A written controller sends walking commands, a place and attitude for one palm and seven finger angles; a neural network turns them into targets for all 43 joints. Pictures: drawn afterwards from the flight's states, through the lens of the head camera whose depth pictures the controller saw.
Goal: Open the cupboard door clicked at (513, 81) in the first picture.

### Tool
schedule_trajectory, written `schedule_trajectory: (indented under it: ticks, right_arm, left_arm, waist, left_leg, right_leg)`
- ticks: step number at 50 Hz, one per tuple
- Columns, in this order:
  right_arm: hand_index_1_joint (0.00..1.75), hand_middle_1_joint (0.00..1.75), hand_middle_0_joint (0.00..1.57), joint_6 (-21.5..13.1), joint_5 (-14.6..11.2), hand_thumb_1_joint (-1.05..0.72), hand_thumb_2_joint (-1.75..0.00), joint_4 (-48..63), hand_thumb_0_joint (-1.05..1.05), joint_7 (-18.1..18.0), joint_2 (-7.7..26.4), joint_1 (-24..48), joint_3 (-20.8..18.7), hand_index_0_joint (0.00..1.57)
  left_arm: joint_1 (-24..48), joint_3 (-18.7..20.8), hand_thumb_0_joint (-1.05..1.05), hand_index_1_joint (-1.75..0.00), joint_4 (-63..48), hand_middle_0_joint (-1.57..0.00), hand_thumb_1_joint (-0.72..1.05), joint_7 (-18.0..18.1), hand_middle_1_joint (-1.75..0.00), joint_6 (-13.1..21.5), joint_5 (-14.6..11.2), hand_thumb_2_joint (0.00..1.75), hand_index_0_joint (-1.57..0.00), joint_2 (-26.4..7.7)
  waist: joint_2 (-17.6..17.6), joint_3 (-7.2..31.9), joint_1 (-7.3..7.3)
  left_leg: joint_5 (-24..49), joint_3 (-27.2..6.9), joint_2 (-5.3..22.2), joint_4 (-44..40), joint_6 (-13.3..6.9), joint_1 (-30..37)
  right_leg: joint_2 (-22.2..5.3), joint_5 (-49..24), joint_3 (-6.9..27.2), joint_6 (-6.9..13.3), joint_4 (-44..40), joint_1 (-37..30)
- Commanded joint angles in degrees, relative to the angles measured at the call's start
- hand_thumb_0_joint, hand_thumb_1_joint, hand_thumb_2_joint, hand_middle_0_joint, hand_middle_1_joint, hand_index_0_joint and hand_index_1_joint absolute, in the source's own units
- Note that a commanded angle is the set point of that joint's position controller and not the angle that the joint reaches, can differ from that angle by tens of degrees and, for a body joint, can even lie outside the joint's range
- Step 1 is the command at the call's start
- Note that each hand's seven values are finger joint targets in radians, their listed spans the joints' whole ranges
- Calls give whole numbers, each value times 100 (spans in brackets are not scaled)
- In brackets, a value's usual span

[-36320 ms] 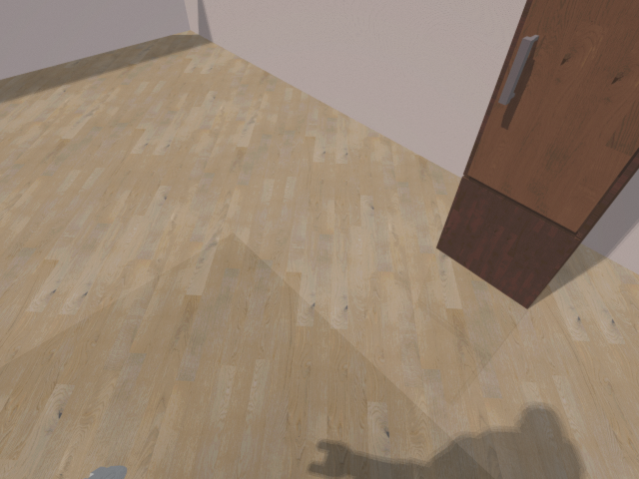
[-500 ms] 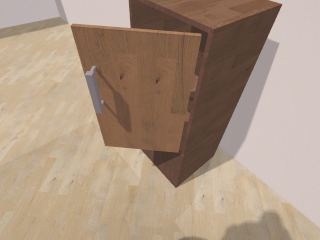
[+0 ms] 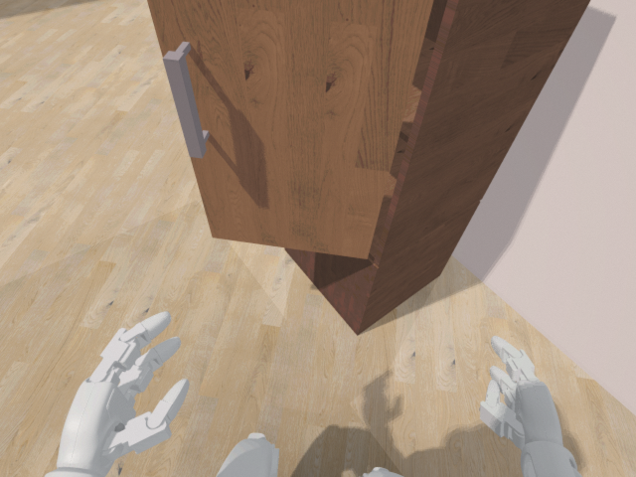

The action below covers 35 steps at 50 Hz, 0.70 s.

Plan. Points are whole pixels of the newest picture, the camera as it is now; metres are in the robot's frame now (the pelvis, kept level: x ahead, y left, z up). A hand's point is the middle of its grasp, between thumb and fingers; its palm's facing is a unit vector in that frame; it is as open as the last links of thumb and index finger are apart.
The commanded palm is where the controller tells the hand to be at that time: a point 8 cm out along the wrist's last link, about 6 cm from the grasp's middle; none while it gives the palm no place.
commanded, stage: raise the hand with hooked fingers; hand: left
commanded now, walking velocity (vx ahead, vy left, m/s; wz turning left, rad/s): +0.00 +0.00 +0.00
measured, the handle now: (191, 102) +0.61 +0.26 +0.12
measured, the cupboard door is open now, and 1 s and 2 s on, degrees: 45 45 45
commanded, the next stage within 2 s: move the hooked fingers beside the handle in 1.62 s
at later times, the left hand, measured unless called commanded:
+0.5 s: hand (124, 339) +0.24 +0.23 +0.08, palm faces -0.03 -1.00 -0.05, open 12.0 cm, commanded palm +0.21 +0.29 +0.09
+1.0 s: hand (73, 277) +0.28 +0.29 +0.13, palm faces -0.01 -1.00 -0.05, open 13.9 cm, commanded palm +0.25 +0.34 +0.13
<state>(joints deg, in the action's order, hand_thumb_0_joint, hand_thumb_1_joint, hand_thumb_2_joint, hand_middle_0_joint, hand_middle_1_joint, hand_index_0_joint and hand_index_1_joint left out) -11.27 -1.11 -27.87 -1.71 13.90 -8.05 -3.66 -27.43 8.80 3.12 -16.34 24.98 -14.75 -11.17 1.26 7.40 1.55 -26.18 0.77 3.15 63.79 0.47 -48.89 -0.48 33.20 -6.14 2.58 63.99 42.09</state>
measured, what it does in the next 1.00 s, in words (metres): stands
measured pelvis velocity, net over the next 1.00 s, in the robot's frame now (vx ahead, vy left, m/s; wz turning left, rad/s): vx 0.00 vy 0.02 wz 0.00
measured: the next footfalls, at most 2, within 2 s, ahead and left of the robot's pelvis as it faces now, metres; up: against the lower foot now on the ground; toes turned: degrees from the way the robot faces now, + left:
none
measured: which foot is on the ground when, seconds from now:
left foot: down 0.00-1.00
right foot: down 0.00-1.00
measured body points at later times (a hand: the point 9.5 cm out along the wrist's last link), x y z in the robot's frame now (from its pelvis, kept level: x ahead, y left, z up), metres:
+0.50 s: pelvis +0.00 +0.01 +0.03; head +0.05 +0.01 +0.47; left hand +0.23 +0.29 +0.09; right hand +0.13 -0.26 -0.06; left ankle +0.05 +0.13 -0.66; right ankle -0.01 -0.09 -0.66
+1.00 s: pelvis +0.00 +0.02 +0.05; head +0.04 +0.03 +0.50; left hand +0.27 +0.34 +0.13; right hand +0.18 -0.21 -0.03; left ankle +0.05 +0.13 -0.66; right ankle -0.01 -0.09 -0.66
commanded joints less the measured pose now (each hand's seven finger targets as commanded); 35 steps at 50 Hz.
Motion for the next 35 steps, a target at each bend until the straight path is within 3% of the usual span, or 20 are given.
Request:
schedule_trajectory:
  ticks: [1,4,7,10,14,18,23,28,31,35]
  right_arm:
    - [30,30,20,-287,9,-90,-90,490,0,-230,587,-288,-35,20]
    - [30,30,20,-376,-56,-90,-90,314,0,-303,696,-264,53,20]
    - [30,30,20,-403,-132,-90,-90,349,0,-346,740,-206,52,20]
    - [30,30,20,-374,-157,-90,-90,412,0,-350,687,-162,77,20]
    - [30,30,20,-391,-116,-90,-90,370,0,-317,642,-134,70,20]
    - [30,30,20,-428,-134,-90,-90,274,0,-307,738,-295,62,20]
    - [30,30,20,-536,-168,-90,-90,310,0,-330,858,-438,56,20]
    - [30,30,20,-572,-180,-90,-90,279,0,-328,906,-478,98,20]
    - [30,30,20,-538,-176,-90,-90,295,0,-321,939,-507,115,20]
    - [30,30,20,-477,-196,-90,-90,337,0,-332,980,-487,167,20]
  left_arm:
    - [1289,264,0,-68,-2202,-24,32,10,-68,813,-95,65,-24,-880]
    - [1416,359,0,-72,-1389,-25,25,-409,-72,560,-256,62,-25,-1037]
    - [1170,792,0,-76,-1063,-25,18,-696,-76,44,-435,59,-25,-1327]
    - [959,1186,0,-81,-970,-26,11,-736,-81,-348,-633,56,-26,-1453]
    - [956,1434,0,-87,-888,-26,1,-544,-87,-291,-702,52,-26,-1521]
    - [1290,1257,0,-93,-569,-27,-8,-524,-93,-72,-629,48,-27,-1425]
    - [1596,1313,0,-100,-683,-28,-20,-676,-100,37,-660,43,-28,-1657]
    - [1961,1385,0,-108,-710,-29,-31,-647,-108,-19,-662,38,-29,-1799]
    - [2108,1462,0,-112,-526,-29,-38,-641,-112,-155,-650,35,-29,-1896]
    - [2500,1486,0,-118,-301,-30,-48,-755,-118,-383,-632,31,-30,-2022]
  waist:
    - [-681,938,-501]
    - [-486,689,-538]
    - [-384,1117,-307]
    - [-249,1366,-97]
    - [-35,1152,-5]
    - [-27,628,-203]
    - [-383,944,-154]
    - [-668,863,-159]
    - [-567,758,-180]
    - [-693,629,-179]
  left_leg:
    - [1250,-213,-170,-563,-255,1208]
    - [955,-268,-169,-506,-254,875]
    - [1049,-202,-207,-718,-255,957]
    - [1404,-215,-228,-950,-251,1167]
    - [1557,-243,-238,-1206,-217,1278]
    - [1136,-189,-249,-1384,-216,1302]
    - [1231,-162,-251,-1613,-250,1788]
    - [1305,-245,-227,-1892,-228,2177]
    - [1304,-278,-216,-2022,-214,2288]
    - [1225,-298,-213,-2174,-200,2405]
  right_leg:
    - [145,-1652,661,-169,-1331,182]
    - [161,-1231,778,-193,-1507,216]
    - [49,-1243,913,-259,-1784,-371]
    - [-4,-1813,891,-320,-1853,-906]
    - [18,-2121,736,-335,-1861,-1021]
    - [42,-1349,675,-321,-2081,-600]
    - [79,-1383,581,-248,-2135,-737]
    - [161,-1575,333,-177,-2122,-755]
    - [194,-1642,263,-172,-2174,-790]
    - [213,-1603,244,-151,-2298,-857]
